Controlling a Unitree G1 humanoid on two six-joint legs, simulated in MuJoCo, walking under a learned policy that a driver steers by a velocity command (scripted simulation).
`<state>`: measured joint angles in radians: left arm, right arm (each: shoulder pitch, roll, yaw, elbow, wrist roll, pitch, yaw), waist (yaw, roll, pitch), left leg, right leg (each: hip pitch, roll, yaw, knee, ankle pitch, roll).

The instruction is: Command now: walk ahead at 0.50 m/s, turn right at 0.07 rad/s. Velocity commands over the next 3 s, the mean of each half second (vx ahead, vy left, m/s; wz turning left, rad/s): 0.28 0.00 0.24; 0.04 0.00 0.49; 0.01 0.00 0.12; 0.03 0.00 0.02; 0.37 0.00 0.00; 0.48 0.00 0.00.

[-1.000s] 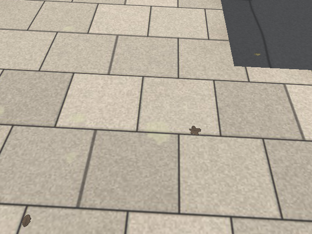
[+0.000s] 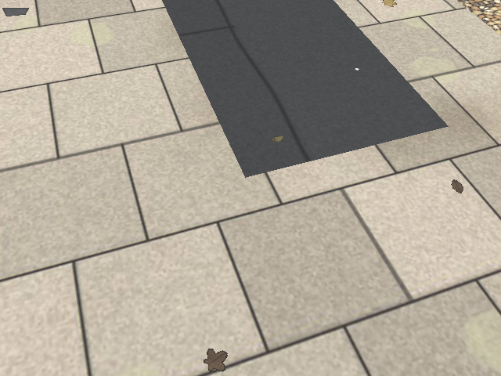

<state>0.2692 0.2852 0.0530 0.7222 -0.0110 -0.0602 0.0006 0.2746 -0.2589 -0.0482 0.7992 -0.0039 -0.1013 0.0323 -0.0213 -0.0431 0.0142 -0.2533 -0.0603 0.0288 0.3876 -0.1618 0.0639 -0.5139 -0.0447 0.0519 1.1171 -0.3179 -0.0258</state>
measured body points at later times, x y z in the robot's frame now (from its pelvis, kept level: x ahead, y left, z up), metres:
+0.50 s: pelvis +0.18 -0.04 -0.01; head +0.22 -0.04 +0.44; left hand +0.32 +0.24 -0.10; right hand +0.32 -0.32 -0.13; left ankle +0.15 +0.09 -0.67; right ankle +0.29 -0.14 -0.74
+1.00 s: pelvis +0.19 +0.00 +0.00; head +0.21 +0.04 +0.45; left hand +0.21 +0.33 -0.12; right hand +0.45 -0.18 -0.08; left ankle +0.18 +0.09 -0.74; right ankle +0.28 -0.14 -0.68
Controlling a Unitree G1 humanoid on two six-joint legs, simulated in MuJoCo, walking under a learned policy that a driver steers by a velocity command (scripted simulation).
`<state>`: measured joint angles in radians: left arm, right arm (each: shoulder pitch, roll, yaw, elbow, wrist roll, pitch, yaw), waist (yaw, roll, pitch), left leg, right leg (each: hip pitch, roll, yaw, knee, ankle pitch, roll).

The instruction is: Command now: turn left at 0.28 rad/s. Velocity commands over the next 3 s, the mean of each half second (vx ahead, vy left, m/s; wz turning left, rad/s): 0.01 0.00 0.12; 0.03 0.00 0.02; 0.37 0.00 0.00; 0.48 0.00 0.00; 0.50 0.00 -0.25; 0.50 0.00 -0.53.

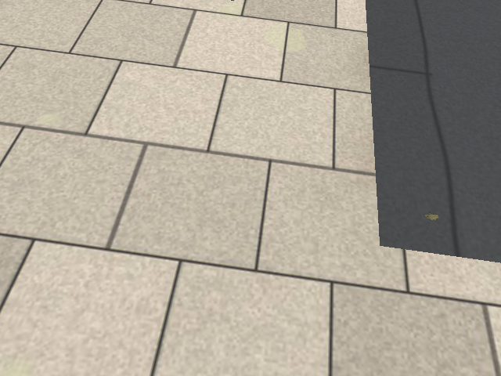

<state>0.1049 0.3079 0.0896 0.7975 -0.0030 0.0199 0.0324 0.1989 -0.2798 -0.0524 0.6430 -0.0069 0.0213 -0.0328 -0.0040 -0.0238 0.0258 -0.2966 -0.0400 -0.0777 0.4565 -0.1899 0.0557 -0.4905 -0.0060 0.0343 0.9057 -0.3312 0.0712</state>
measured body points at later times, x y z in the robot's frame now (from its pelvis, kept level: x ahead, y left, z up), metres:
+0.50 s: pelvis +0.01 -0.04 -0.01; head +0.02 -0.04 +0.44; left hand +0.13 +0.22 -0.13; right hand +0.14 -0.30 -0.12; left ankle +0.03 +0.08 -0.74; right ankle +0.00 -0.15 -0.74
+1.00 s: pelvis +0.02 -0.04 -0.01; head +0.02 -0.04 +0.44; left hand +0.07 +0.23 -0.15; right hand +0.11 -0.30 -0.14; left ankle +0.02 +0.08 -0.74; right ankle +0.00 -0.15 -0.74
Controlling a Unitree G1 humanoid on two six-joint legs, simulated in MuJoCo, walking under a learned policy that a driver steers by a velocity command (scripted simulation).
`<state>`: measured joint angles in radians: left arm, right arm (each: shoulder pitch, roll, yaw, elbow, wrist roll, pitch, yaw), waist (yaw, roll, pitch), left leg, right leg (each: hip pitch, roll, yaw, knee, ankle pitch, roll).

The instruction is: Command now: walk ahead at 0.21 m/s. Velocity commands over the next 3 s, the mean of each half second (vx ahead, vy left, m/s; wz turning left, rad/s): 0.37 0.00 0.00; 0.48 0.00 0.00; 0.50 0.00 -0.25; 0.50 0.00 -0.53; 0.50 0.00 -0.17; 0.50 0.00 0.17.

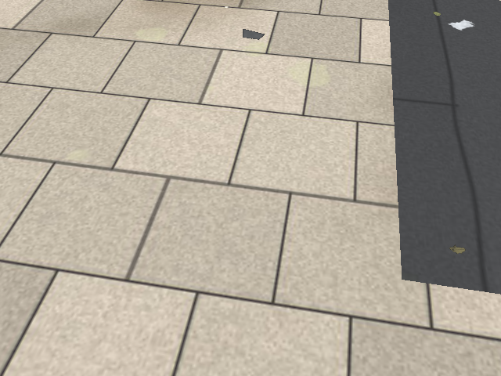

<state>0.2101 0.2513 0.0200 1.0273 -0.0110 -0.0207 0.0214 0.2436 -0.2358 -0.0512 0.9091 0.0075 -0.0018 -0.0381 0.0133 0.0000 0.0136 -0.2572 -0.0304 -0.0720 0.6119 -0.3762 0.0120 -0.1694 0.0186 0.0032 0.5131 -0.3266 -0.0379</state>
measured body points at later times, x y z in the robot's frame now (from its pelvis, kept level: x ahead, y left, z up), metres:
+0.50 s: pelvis +0.17 +0.04 +0.01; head +0.19 +0.05 +0.45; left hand +0.37 +0.28 -0.11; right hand +0.11 -0.21 -0.13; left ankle +0.04 +0.14 -0.74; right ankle +0.35 -0.11 -0.69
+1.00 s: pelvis +0.46 -0.01 +0.01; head +0.48 -0.01 +0.46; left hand +0.46 +0.26 -0.13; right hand +0.64 -0.27 -0.10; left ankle +0.66 +0.17 -0.67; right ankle +0.41 -0.09 -0.74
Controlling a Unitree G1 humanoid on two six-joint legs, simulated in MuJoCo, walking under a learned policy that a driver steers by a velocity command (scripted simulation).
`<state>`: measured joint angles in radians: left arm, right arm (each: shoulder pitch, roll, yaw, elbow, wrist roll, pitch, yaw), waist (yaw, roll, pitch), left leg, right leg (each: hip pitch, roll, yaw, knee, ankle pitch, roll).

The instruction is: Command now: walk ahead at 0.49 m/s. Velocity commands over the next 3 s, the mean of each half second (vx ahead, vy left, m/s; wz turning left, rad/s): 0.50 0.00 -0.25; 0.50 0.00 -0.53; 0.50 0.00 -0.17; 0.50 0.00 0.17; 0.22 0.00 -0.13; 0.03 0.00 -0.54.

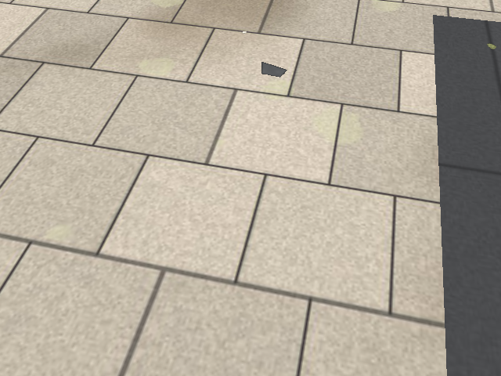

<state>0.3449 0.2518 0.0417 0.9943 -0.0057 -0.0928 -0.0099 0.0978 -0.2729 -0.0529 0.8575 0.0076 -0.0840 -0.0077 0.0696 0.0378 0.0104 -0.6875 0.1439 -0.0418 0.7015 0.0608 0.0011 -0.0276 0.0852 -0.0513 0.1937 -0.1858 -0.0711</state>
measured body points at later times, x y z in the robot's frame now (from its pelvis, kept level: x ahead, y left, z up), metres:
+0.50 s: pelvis +0.29 +0.05 +0.00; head +0.31 +0.05 +0.45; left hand +0.46 +0.30 -0.12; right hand +0.28 -0.22 -0.14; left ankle +0.26 +0.15 -0.75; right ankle +0.41 -0.14 -0.68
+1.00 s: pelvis +0.56 -0.07 +0.00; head +0.58 -0.10 +0.45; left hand +0.73 +0.16 -0.11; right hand +0.63 -0.39 -0.10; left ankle +0.78 +0.05 -0.68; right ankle +0.51 -0.12 -0.75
